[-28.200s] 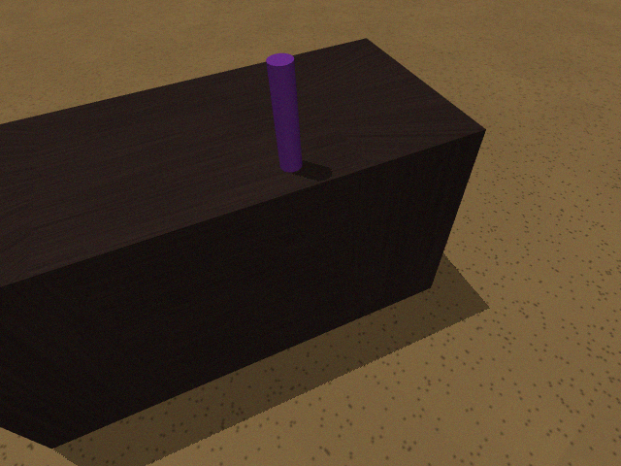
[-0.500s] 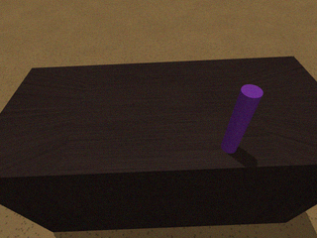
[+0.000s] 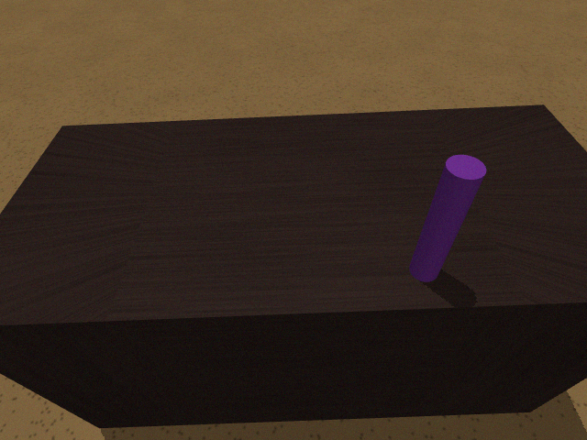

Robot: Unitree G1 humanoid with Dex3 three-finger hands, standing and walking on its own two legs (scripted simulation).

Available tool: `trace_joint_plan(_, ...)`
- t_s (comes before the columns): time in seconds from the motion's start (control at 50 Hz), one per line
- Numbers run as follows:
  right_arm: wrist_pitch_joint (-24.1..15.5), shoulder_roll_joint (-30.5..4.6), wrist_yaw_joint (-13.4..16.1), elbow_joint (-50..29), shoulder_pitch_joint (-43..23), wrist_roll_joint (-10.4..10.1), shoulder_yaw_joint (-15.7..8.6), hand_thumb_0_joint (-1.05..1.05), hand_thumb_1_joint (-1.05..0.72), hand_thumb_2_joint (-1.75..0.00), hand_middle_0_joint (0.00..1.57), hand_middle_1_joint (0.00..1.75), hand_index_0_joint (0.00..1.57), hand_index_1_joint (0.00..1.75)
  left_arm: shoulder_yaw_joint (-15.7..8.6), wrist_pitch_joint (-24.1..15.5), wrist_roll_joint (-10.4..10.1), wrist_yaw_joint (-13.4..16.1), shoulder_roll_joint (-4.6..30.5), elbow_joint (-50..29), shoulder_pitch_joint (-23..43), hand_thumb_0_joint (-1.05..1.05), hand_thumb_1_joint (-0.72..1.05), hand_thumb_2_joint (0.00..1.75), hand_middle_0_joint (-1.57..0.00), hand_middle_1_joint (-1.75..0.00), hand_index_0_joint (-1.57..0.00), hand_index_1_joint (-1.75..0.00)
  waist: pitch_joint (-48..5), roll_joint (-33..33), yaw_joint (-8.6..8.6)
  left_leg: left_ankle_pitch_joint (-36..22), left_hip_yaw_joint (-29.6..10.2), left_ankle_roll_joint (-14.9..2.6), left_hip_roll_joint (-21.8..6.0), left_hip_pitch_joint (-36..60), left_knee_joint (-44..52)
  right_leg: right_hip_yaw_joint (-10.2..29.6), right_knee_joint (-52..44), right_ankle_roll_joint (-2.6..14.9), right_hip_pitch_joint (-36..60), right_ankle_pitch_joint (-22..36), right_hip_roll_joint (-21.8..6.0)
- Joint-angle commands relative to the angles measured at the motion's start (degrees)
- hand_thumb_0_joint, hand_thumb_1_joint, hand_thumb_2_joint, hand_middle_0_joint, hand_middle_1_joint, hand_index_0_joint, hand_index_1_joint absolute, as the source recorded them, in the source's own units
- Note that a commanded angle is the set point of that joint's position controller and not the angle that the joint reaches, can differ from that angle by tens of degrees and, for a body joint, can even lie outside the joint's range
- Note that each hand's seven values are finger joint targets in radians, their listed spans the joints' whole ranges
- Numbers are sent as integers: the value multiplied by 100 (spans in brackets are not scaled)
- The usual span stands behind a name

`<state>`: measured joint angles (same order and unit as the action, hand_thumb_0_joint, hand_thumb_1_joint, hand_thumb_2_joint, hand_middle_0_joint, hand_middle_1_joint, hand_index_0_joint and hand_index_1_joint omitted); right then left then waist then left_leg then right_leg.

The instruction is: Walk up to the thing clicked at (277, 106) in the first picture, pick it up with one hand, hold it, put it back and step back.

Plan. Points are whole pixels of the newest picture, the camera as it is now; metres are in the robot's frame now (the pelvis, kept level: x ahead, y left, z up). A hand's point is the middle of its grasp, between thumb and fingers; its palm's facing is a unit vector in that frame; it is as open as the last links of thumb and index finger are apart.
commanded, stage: stand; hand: right
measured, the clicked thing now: (441, 226) +0.42 -0.21 +0.04
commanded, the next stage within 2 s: step back in 0.34 s
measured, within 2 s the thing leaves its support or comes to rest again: neither
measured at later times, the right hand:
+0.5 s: hand out of the picture +0.07 -0.27 -0.16, palm faces -0.02 +0.94 -0.35, open 7.4 cm
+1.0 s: hand out of the picture -0.06 -0.22 -0.16, palm faces -0.03 +0.90 -0.42, open 7.4 cm
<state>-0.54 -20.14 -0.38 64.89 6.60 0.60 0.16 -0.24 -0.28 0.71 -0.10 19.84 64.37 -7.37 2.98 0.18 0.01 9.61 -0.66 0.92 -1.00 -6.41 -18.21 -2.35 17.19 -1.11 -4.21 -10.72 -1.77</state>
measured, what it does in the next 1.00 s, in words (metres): walks backwards: left foot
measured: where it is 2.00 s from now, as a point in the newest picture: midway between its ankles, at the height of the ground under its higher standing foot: outside the picture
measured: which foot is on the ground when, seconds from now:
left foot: down 0.00-0.56, up 0.58-0.76, down 0.78-1.00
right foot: down 0.00-0.78, up 0.80-1.00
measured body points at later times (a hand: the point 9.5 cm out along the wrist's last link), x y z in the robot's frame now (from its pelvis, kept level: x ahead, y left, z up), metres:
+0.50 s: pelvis -0.02 +0.00 -0.01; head +0.03 +0.00 +0.44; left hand +0.07 +0.31 -0.14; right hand +0.07 -0.31 -0.14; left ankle +0.01 +0.13 -0.75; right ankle -0.01 -0.13 -0.75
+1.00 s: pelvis -0.11 +0.04 -0.02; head -0.02 +0.07 +0.42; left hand +0.03 +0.35 -0.16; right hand -0.06 -0.27 -0.13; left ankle -0.11 +0.15 -0.75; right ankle -0.13 -0.10 -0.67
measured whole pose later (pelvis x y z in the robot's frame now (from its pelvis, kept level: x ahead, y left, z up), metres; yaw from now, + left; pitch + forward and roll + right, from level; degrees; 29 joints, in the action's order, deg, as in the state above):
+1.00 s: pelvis -0.11 +0.04 -0.02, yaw -1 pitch +0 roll -1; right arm 2.0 -19.8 0.6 53.1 10.6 1.8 -2.7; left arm -3.5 4.1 0.5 1.3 22.7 49.7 -3.8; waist 11.7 -2.4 -1.0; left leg 18.3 -0.4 -1.4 -0.7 -15.6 -34.3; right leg 8.1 65.2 0.4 -27.5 -28.6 6.8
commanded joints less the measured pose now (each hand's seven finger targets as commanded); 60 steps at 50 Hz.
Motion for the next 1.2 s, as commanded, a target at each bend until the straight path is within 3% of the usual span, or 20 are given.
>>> trace_joint_plan(0.0,-99,-1227,85,-327,-169,-11,-208,0,-90,-90,20,30,20,30,-236,-135,1,59,1259,-301,136,0,90,90,-20,-30,-20,-30,-266,-10,-4,-462,-503,-194,-614,1,306,513,-349,195,-86,368,-632)
trace_joint_plan(0.3,-125,-1223,103,-304,-119,-16,-174,0,-90,-90,20,30,20,30,-210,-130,-22,59,1237,-299,89,0,90,90,-20,-30,-20,-30,-373,26,17,-958,-493,-190,-645,84,235,509,-219,199,-28,748,-644)
trace_joint_plan(0.32,-12,-1555,70,-413,-274,-62,-337,0,-90,-90,20,30,20,30,-457,-60,-132,89,1603,-504,252,0,90,90,-20,-30,-20,-30,254,-33,45,-1886,-566,-358,-571,-363,-316,518,358,241,-465,1680,-521)
trace_joint_plan(0.4,83,-1524,63,-667,-170,-138,-441,0,-90,-90,20,30,20,30,-489,26,-149,133,1408,-716,45,0,90,90,-20,-30,-20,-30,-524,107,28,-2591,-576,-669,-727,-191,-740,292,1054,397,-292,1701,-348)
trace_joint_plan(0.52,244,-1450,34,-1068,-243,-99,-541,0,-90,-90,20,30,20,30,-581,123,-50,106,1673,-1135,170,0,90,90,-20,-30,-20,-30,-812,-294,53,-772,-262,-570,-129,-662,-2040,1167,891,1057,-678,1450,-1121)
trace_joint_plan(0.58,385,-1315,-12,-1180,106,-33,-558,0,-90,-90,20,30,20,30,-704,84,109,140,2038,-1435,554,0,90,90,-20,-30,-20,-30,-433,-1201,8,2322,-417,-354,267,-1161,-4133,2122,308,1897,-1344,1894,-2317)
trace_joint_plan(0.68,269,-1328,-38,-1240,551,-116,-620,0,-90,-90,20,30,20,30,-625,125,177,158,1707,-1722,803,0,90,90,-20,-30,-20,-30,-590,-1157,-98,1751,-239,-336,144,-1255,-2810,1144,1325,1202,-883,1949,-1402)
trace_joint_plan(0.72,176,-1318,11,-1209,700,4,-630,0,-90,-90,20,30,20,30,-600,216,76,139,1700,-1799,716,0,90,90,-20,-30,-20,-30,-628,-754,-170,481,34,-292,172,-872,-1213,889,1984,861,-789,1696,-1062)
trace_joint_plan(0.74,140,-1375,51,-1214,748,83,-666,0,-90,-90,20,30,20,30,-572,276,11,124,1560,-1846,661,0,90,90,-20,-30,-20,-30,-597,-218,-186,-862,-324,-315,-120,-624,-624,695,2521,644,-961,1208,-690)
trace_joint_plan(0.76,117,-1797,83,-1290,683,190,-780,0,-90,-90,20,30,20,30,-522,307,-62,134,1246,-1934,564,0,90,90,-20,-30,-20,-30,-601,879,-98,-2338,-1689,-563,-955,-186,-526,427,3428,387,-1788,-16,121)
trace_joint_plan(0.78,108,-2029,96,-1392,617,214,-810,0,-90,-90,20,30,20,30,-512,338,-49,179,1141,-1926,488,0,90,90,-20,-30,-20,-30,-496,989,-53,-3427,-2154,-825,-1386,196,-593,715,3903,301,-2609,-2385,755)
trace_joint_plan(0.8,113,-2340,109,-1458,609,146,-841,0,-90,-90,20,30,20,30,-540,348,14,249,1227,-1972,542,0,90,90,-20,-30,-20,-30,-574,1144,-241,-3630,-2546,-1447,-1985,-146,-580,1101,4448,229,-2532,-2862,759)
trace_joint_plan(0.82,112,-2271,136,-1512,439,136,-859,0,-90,-90,20,30,20,30,-549,340,45,287,1318,-1899,633,0,90,90,-20,-30,-20,-30,-553,1092,-245,-3076,-2706,-1605,-2017,-338,-425,1376,4929,227,-2501,-2759,780)
trace_joint_plan(0.9,68,-1641,257,-1755,-54,127,-693,0,-90,-90,20,30,20,30,-604,323,-56,199,1317,-1791,86,0,90,90,-20,-30,-20,-30,-573,885,179,-3241,-1233,-1215,-1169,417,-1063,1380,5264,224,-2886,-1697,798)
trace_joint_plan(0.98,103,-1507,299,-1762,446,67,-705,0,-90,-90,20,30,20,30,-616,230,30,181,1237,-2003,338,0,90,90,-20,-30,-20,-30,-564,769,-191,-3358,-1353,-1466,-1379,994,-1234,1103,4160,-16,-2789,-1799,633)
trace_joint_plan(1.08,178,-1635,240,-1892,215,27,-696,0,-90,-90,20,30,20,30,-693,135,56,117,1176,-1914,-97,0,90,90,-20,-30,-20,-30,-667,804,-67,-2280,-921,-1220,-1171,149,-1555,405,1956,125,-1390,-1171,399)
trace_joint_plan(1.12,236,-1583,209,-1958,13,-46,-662,0,-90,-90,20,30,20,30,-702,94,92,124,1101,-1722,-578,0,90,90,-20,-30,-20,-30,-840,660,152,-1626,-680,-970,-949,-230,-1989,264,622,255,-612,200,437)
trace_joint_plan(1.14,237,-1383,190,-2005,10,-105,-595,0,-90,-90,20,30,20,30,-767,52,147,139,1409,-1744,-564,0,90,90,-20,-30,-20,-30,-908,191,138,-808,-594,-705,-684,-881,-2257,1003,738,416,-105,1061,28)
trace_joint_plan(1.16,222,-1169,184,-2084,43,-146,-507,0,-90,-90,20,30,20,30,-861,27,186,138,1783,-1840,-450,0,90,90,-20,-30,-20,-30,-840,-848,110,447,-381,-367,22,-1867,-3053,2424,688,879,169,1867,-940)
trace_joint_plan(1.18,281,-1191,259,-2048,-82,-113,-535,0,-90,-90,20,30,20,30,-884,52,115,112,2080,-1964,-179,0,90,90,-20,-30,-20,-30,-540,-1396,285,2760,-376,-202,586,-1894,-4383,3376,424,1918,-786,2303,-1982)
